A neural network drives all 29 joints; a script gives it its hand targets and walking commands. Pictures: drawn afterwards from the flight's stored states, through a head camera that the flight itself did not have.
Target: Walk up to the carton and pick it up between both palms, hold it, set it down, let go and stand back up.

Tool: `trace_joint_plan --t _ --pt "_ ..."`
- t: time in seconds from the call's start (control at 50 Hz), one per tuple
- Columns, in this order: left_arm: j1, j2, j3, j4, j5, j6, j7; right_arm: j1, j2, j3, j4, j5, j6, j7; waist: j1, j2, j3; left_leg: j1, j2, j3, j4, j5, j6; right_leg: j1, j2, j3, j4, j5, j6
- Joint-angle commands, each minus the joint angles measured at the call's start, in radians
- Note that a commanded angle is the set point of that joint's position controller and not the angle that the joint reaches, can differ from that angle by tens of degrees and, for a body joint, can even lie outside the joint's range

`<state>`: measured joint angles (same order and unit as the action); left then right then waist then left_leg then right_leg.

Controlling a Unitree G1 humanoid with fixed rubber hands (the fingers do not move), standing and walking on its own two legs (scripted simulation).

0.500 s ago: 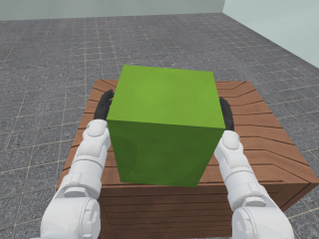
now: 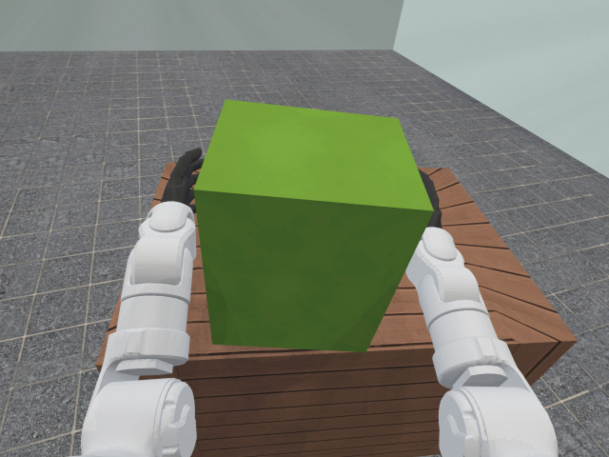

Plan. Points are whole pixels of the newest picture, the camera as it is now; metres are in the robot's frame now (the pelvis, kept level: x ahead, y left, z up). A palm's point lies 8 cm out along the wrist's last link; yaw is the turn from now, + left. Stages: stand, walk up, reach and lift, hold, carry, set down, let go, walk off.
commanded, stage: reach and lift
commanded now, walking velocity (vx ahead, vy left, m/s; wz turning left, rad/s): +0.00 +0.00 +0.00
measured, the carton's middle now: (301, 235) +0.39 -0.01 +0.12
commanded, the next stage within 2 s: hold in 1.20 s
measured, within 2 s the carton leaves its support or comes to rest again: neither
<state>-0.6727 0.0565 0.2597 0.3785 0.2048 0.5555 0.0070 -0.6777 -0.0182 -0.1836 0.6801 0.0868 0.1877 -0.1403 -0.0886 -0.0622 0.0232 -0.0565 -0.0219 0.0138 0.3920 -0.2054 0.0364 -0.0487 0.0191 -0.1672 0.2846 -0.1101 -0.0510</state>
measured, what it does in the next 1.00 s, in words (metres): stands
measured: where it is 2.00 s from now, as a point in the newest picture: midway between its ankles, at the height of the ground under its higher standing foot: outside the picture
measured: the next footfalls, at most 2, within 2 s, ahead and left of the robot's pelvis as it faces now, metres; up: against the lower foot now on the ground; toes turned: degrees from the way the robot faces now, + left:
none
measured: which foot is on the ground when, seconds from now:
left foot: down 0.00-1.00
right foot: down 0.00-1.00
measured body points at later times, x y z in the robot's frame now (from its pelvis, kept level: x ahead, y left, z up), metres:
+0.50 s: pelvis -0.02 -0.01 +0.00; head -0.07 +0.01 +0.45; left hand +0.39 +0.13 +0.21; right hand +0.38 -0.19 +0.20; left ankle +0.02 +0.09 -0.75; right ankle +0.04 -0.09 -0.75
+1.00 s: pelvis +0.00 -0.02 +0.00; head -0.05 -0.01 +0.45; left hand +0.41 +0.13 +0.22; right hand +0.39 -0.20 +0.22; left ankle +0.02 +0.09 -0.75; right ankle +0.04 -0.09 -0.75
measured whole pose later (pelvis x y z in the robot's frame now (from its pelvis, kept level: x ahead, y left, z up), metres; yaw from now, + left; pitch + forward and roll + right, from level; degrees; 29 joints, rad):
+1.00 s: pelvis +0.00 -0.02 +0.00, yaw +0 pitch -6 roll +0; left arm -0.79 0.11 0.31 0.42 0.17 0.70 0.00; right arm -0.86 -0.09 -0.11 0.71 0.20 0.39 -0.20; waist -0.11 -0.03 -0.05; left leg -0.09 -0.01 0.01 0.38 -0.20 0.01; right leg -0.09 0.03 -0.17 0.30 -0.12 -0.07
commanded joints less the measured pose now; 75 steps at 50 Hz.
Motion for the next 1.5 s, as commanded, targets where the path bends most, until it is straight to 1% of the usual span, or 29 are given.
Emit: trace_joint_plan --t 0.0,0.04,0.08,0.16,0.2,0.3,0.42,0.46,0.5,0.56,0.66,0.74,0.78,0.86,0.92,0.96,1.04,1.12,1.18,1.26,1.28,1.3,1.32,1.34,1.36,1.38,1.44,1.46,1.48 --pt "-0.769 -0.663 -0.487 -0.191 -0.132 -0.026 -0.091 -0.926 0.468 0.332 -0.353 0.046 -0.074 0.127 -0.033 0.159 -0.496 0.153 0.036 -0.072 -0.040 0.380 -0.103 0.083 0.023 0.058 -0.009 0.093 0.034" --pt "-0.771 -0.659 -0.470 -0.164 -0.130 -0.008 -0.085 -0.953 0.465 0.326 -0.343 0.049 -0.061 0.137 -0.024 0.145 -0.486 0.134 0.040 -0.073 -0.052 0.337 -0.093 0.080 0.021 0.060 -0.012 0.067 0.033" --pt "-0.779 -0.653 -0.443 -0.140 -0.127 0.007 -0.082 -0.984 0.469 0.328 -0.333 0.056 -0.049 0.144 -0.008 0.121 -0.472 0.098 0.041 -0.069 -0.069 0.287 -0.078 0.096 0.018 0.066 -0.009 0.053 0.036" --pt "-0.813 -0.645 -0.420 -0.125 -0.136 0.029 -0.075 -1.049 0.494 0.348 -0.337 0.080 -0.028 0.151 0.020 0.091 -0.508 0.068 0.036 -0.059 -0.079 0.249 -0.054 0.120 0.014 0.081 -0.003 0.065 0.043" --pt "-0.838 -0.644 -0.418 -0.131 -0.148 0.035 -0.072 -1.076 0.508 0.357 -0.339 0.096 -0.016 0.150 0.028 0.080 -0.534 0.057 0.036 -0.057 -0.080 0.243 -0.046 0.135 0.013 0.090 0.000 0.077 0.046" --pt "-0.897 -0.629 -0.390 -0.100 -0.157 0.050 -0.067 -1.122 0.541 0.355 -0.305 0.111 0.020 0.148 0.044 0.065 -0.544 -0.007 0.028 -0.047 -0.104 0.131 -0.018 0.150 0.003 0.110 0.001 0.044 0.055" --pt "-0.966 -0.600 -0.352 -0.057 -0.164 0.052 -0.080 -1.140 0.573 0.317 -0.228 0.105 0.060 0.135 0.030 0.056 -0.535 -0.086 0.014 -0.040 -0.125 0.017 0.004 0.182 -0.019 0.138 -0.002 0.015 0.069" --pt "-0.996 -0.596 -0.346 -0.047 -0.170 0.048 -0.087 -1.154 0.585 0.302 -0.217 0.102 0.067 0.130 0.025 0.068 -0.542 -0.109 0.008 -0.039 -0.128 -0.005 0.008 0.194 -0.026 0.146 -0.002 0.007 0.072" --pt "-1.005 -0.587 -0.332 -0.025 -0.166 0.045 -0.094 -1.155 0.589 0.288 -0.192 0.097 0.076 0.125 0.019 0.065 -0.540 -0.123 0.001 -0.037 -0.130 -0.014 0.010 0.205 -0.031 0.152 -0.004 0.010 0.075" --pt "-1.006 -0.576 -0.317 -0.013 -0.161 0.040 -0.107 -1.150 0.595 0.284 -0.184 0.101 0.084 0.111 0.010 0.071 -0.555 -0.130 -0.006 -0.037 -0.121 0.012 0.009 0.238 -0.038 0.159 0.003 0.063 0.081" --pt "-1.021 -0.581 -0.346 -0.068 -0.179 0.029 -0.114 -1.149 0.605 0.317 -0.226 0.136 0.093 0.087 -0.009 0.101 -0.613 -0.110 -0.017 -0.046 -0.094 0.115 -0.010 0.296 -0.031 0.156 0.027 0.203 0.090" --pt "-1.001 -0.571 -0.349 -0.094 -0.174 0.036 -0.120 -1.122 0.598 0.343 -0.235 0.159 0.112 0.071 -0.020 0.105 -0.587 -0.100 -0.022 -0.052 -0.085 0.154 -0.020 0.312 -0.029 0.152 0.030 0.251 0.095" --pt "-0.980 -0.560 -0.343 -0.104 -0.166 0.046 -0.126 -1.114 0.597 0.361 -0.253 0.172 0.120 0.064 -0.017 0.095 -0.572 -0.103 -0.024 -0.054 -0.084 0.162 -0.018 0.332 -0.029 0.153 0.033 0.277 0.100" --pt "-1.000 -0.564 -0.373 -0.170 -0.180 0.053 -0.127 -1.130 0.612 0.400 -0.316 0.204 0.131 0.056 -0.019 0.104 -0.604 -0.109 -0.026 -0.062 -0.071 0.204 -0.023 0.357 -0.027 0.154 0.050 0.339 0.105" --pt "-0.996 -0.567 -0.389 -0.197 -0.189 0.060 -0.121 -1.133 0.618 0.429 -0.356 0.227 0.140 0.055 -0.013 0.101 -0.618 -0.095 -0.024 -0.067 -0.063 0.230 -0.026 0.357 -0.020 0.151 0.056 0.362 0.105" --pt "-0.986 -0.559 -0.386 -0.208 -0.187 0.069 -0.120 -1.124 0.618 0.448 -0.362 0.241 0.153 0.053 -0.005 0.085 -0.606 -0.090 -0.024 -0.069 -0.062 0.236 -0.023 0.356 -0.018 0.152 0.057 0.373 0.107" --pt "-0.963 -0.551 -0.377 -0.205 -0.181 0.090 -0.119 -1.121 0.607 0.458 -0.373 0.257 0.172 0.048 0.006 0.079 -0.579 -0.097 -0.023 -0.065 -0.068 0.217 -0.020 0.347 -0.016 0.154 0.053 0.353 0.105" --pt "-0.967 -0.561 -0.388 -0.220 -0.190 0.108 -0.119 -1.113 0.595 0.453 -0.368 0.269 0.189 0.051 0.000 0.084 -0.562 -0.073 -0.015 -0.066 -0.065 0.236 -0.029 0.310 -0.007 0.147 0.044 0.323 0.094" --pt "-0.989 -0.577 -0.419 -0.249 -0.205 0.119 -0.114 -1.118 0.585 0.451 -0.380 0.280 0.199 0.053 -0.014 0.109 -0.581 -0.044 -0.010 -0.071 -0.054 0.264 -0.042 0.288 0.002 0.143 0.039 0.309 0.089" --pt "-1.004 -0.595 -0.436 -0.274 -0.216 0.132 -0.108 -1.108 0.569 0.433 -0.369 0.284 0.214 0.061 -0.029 0.125 -0.571 -0.028 0.000 -0.079 -0.054 0.278 -0.058 0.253 0.011 0.136 0.030 0.271 0.077" --pt "-1.009 -0.599 -0.446 -0.289 -0.224 0.135 -0.105 -1.115 0.570 0.437 -0.383 0.290 0.216 0.064 -0.029 0.128 -0.584 -0.020 0.000 -0.079 -0.049 0.286 -0.060 0.250 0.013 0.135 0.030 0.268 0.075" --pt "-1.003 -0.602 -0.445 -0.281 -0.220 0.141 -0.103 -1.107 0.556 0.428 -0.365 0.286 0.224 0.066 -0.033 0.137 -0.562 -0.025 0.004 -0.082 -0.054 0.281 -0.064 0.238 0.014 0.134 0.027 0.245 0.071" --pt "-1.061 -0.638 -0.506 -0.486 -0.273 0.148 -0.078 -1.152 0.588 0.517 -0.458 0.363 0.224 0.075 0.012 0.141 -0.717 -0.019 0.002 -0.073 -0.022 0.363 -0.069 0.258 0.022 0.143 0.065 0.275 0.082" --pt "-1.057 -0.633 -0.523 -0.464 -0.282 0.175 -0.058 -1.135 0.561 0.518 -0.455 0.390 0.247 0.077 0.004 0.172 -0.687 -0.015 0.013 -0.073 -0.014 0.379 -0.077 0.215 0.031 0.151 0.056 0.254 0.073" --pt "-1.021 -0.628 -0.515 -0.435 -0.283 0.196 -0.051 -1.141 0.547 0.511 -0.457 0.392 0.259 0.086 0.008 0.155 -0.648 -0.016 0.021 -0.069 -0.009 0.395 -0.075 0.209 0.036 0.147 0.046 0.220 0.066" --pt "-0.996 -0.622 -0.498 -0.403 -0.273 0.212 -0.050 -1.129 0.522 0.495 -0.428 0.384 0.273 0.093 0.010 0.140 -0.601 -0.028 0.028 -0.068 -0.021 0.370 -0.070 0.197 0.037 0.150 0.036 0.184 0.061" --pt "-0.996 -0.627 -0.447 -0.311 -0.231 0.247 -0.064 -1.130 0.495 0.424 -0.308 0.332 0.298 0.107 0.011 0.116 -0.466 -0.117 0.044 -0.067 -0.091 0.154 -0.056 0.176 0.018 0.163 0.010 0.041 0.059" --pt "-1.012 -0.633 -0.438 -0.294 -0.225 0.250 -0.072 -1.140 0.499 0.403 -0.282 0.317 0.299 0.113 0.010 0.118 -0.450 -0.141 0.050 -0.070 -0.107 0.101 -0.055 0.182 0.011 0.168 0.008 0.023 0.058" --pt "-1.034 -0.640 -0.437 -0.287 -0.226 0.250 -0.078 -1.153 0.507 0.387 -0.268 0.309 0.298 0.118 0.008 0.126 -0.457 -0.151 0.053 -0.073 -0.113 0.079 -0.057 0.192 0.007 0.172 0.010 0.028 0.055"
